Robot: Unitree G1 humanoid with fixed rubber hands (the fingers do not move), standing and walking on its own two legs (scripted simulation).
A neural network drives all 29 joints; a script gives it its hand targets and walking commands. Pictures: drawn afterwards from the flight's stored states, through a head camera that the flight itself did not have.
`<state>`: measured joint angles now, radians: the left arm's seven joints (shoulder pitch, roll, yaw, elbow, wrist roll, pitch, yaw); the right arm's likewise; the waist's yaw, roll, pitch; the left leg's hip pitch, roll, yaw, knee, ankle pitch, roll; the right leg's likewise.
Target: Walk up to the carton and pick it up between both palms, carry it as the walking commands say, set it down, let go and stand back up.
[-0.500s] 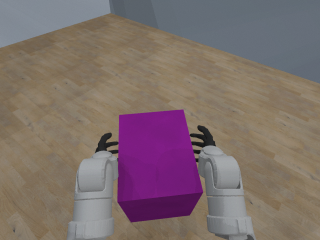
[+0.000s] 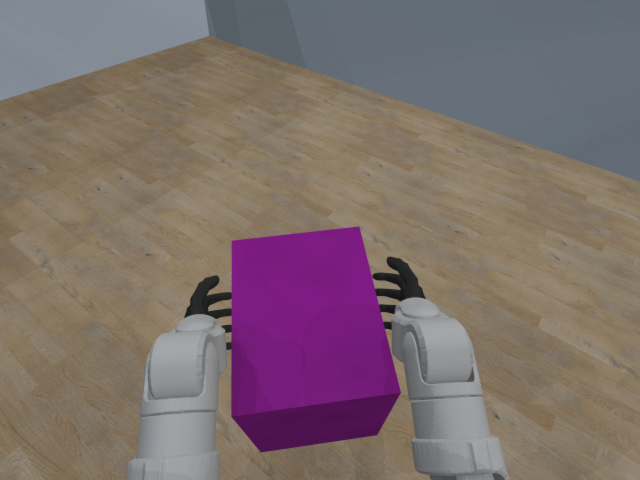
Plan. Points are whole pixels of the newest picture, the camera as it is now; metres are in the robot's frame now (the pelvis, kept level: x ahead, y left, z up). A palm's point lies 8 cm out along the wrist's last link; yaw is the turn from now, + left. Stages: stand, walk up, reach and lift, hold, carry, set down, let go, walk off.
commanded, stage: carry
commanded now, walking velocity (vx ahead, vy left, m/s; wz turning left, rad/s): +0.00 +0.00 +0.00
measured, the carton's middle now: (308, 343) +0.33 +0.01 -0.01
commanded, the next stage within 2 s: none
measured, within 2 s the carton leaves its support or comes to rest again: neither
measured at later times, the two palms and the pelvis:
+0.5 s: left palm (202, 394) +0.23 +0.13 +0.06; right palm (437, 380) +0.24 -0.13 +0.07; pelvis -0.06 -0.01 -0.01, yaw +0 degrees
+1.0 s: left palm (203, 459) +0.17 +0.11 +0.06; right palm (464, 440) +0.18 -0.14 +0.07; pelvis -0.12 -0.02 -0.01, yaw +0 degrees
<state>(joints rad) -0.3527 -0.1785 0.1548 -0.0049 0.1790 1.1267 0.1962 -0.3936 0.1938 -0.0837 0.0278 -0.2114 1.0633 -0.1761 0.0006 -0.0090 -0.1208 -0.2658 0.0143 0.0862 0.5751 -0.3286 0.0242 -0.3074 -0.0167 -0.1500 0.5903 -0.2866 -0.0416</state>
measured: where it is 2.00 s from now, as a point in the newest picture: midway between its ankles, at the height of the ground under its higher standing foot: outside the picture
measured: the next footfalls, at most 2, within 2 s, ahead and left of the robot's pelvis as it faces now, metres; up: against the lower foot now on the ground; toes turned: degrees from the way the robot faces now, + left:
none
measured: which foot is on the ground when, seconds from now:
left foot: down 0.00-1.00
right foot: down 0.00-1.00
